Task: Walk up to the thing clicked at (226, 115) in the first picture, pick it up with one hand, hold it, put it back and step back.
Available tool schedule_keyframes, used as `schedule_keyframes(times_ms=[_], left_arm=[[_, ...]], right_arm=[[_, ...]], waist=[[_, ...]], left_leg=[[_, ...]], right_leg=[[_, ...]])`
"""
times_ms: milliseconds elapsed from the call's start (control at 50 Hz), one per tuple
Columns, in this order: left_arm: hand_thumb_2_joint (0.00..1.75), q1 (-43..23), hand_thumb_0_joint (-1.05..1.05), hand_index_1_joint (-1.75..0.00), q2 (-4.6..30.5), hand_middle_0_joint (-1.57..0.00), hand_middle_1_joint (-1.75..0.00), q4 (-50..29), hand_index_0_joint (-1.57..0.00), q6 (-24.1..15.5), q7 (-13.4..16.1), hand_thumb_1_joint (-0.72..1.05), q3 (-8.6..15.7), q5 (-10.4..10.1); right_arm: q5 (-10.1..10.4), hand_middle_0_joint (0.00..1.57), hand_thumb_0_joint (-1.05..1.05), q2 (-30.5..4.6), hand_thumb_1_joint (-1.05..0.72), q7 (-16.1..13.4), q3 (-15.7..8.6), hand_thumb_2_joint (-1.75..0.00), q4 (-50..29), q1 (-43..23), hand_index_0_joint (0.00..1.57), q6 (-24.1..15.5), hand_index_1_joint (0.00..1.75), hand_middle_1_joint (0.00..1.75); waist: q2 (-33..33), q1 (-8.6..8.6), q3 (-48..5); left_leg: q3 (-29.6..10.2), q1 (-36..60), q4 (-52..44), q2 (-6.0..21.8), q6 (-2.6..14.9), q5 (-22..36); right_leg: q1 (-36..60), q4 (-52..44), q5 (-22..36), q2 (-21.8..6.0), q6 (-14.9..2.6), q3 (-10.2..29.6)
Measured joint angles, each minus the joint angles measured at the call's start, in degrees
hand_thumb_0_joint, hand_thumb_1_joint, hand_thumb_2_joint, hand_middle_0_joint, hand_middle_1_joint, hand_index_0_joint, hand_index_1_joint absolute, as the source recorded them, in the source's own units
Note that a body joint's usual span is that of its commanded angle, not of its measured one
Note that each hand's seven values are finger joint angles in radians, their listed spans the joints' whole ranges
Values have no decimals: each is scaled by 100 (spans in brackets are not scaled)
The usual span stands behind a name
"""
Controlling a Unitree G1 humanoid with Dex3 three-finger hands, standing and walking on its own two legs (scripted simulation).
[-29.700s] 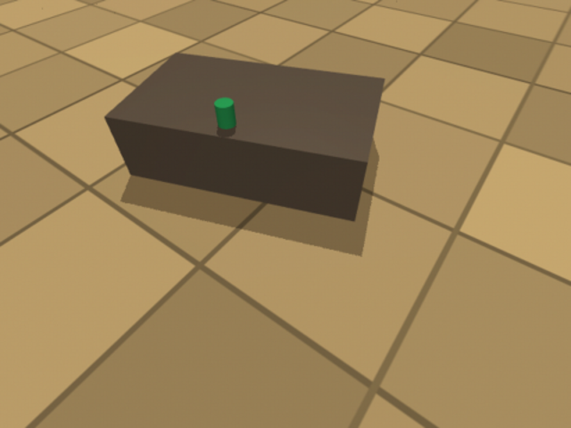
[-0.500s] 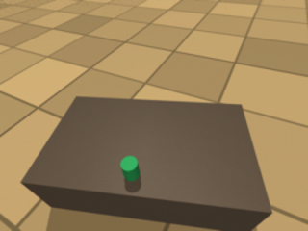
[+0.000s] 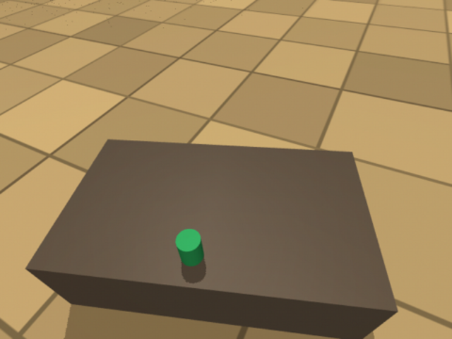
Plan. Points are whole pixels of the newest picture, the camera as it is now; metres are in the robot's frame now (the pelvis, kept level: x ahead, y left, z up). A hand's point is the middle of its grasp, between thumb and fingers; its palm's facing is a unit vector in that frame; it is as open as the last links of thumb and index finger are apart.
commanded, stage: home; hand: left
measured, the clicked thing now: (190, 247) +0.48 +0.17 -0.37
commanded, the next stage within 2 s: stand in 0.22 s
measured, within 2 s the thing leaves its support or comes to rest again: neither
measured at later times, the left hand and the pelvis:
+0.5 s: hand out of the picture +0.09 +0.25 -0.15, palm faces +0.03 -0.93 -0.36, open 16.1 cm; pelvis +0.02 +0.00 +0.00, yaw +0 degrees
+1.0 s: hand out of the picture +0.09 +0.24 -0.15, palm faces +0.01 -0.93 -0.36, open 7.5 cm; pelvis +0.02 -0.01 +0.00, yaw +0 degrees
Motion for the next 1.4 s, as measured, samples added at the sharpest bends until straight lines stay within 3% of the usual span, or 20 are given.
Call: schedule_keyframes(times_ms=[360, 440, 540, 700, 800, 920, 1400], left_arm=[[4, -149, 0, -6, -21, -5, -5, 49, -5, -36, -3, -56, 21, -24], [11, -183, 0, -12, -20, -10, -11, 54, -10, -47, 0, -50, 28, -32], [33, -225, 0, -21, -15, -15, -21, 54, -16, -46, -4, -27, 33, -30], [73, -261, 0, -29, 4, -19, -28, 32, -19, -47, -14, 27, 45, -19], [84, -240, 0, -30, 11, -20, -29, 21, -20, -63, -24, 61, 49, -17], [88, -219, 0, -30, 18, -20, -30, 2, -20, -75, -30, 81, 55, -17], [90, -155, 0, -31, 45, -20, -30, -65, -20, -88, -70, 91, 70, -35]], right_arm=[[28, 20, 0, -93, -90, -5, 15, -89, 62, -385, 21, -66, 30, 30], [37, 20, 0, -115, -90, -7, 15, -89, 71, -452, 21, -68, 30, 30], [35, 20, 0, -138, -90, -9, 18, -89, 92, -515, 21, -64, 30, 30], [30, 20, 0, -141, -90, 6, 9, -89, 127, -521, 21, -52, 30, 30], [31, 20, 0, -138, -90, 25, -7, -89, 156, -496, 21, -46, 30, 30], [26, 20, 0, -138, -90, 40, -24, -89, 178, -463, 21, -32, 30, 30], [21, 20, 0, -116, -90, 66, -27, -89, 186, -390, 21, -64, 30, 30]], waist=[[45, 14, 49], [46, 10, 56], [45, 6, 51], [31, -8, 56], [30, -22, 60], [28, -37, 63], [-12, -41, 65]], left_leg=[[-4, 204, -276, -16, 23, 16], [-13, 247, -329, -4, 13, 26], [-17, 279, -373, 15, -2, 37], [-34, 279, -405, 47, -33, 55], [-35, 275, -406, 76, -52, 53], [-36, 250, -384, 105, -69, 44], [5, 261, -405, 122, -84, 54]], right_leg=[[156, -156, -53, -19, 32, -9], [194, -193, -54, -8, 25, -21], [222, -225, -51, 10, 12, -28], [219, -241, -48, 40, -21, -48], [220, -256, -40, 71, -44, -52], [206, -264, -33, 100, -65, -55], [175, -235, -33, 119, -84, -16]])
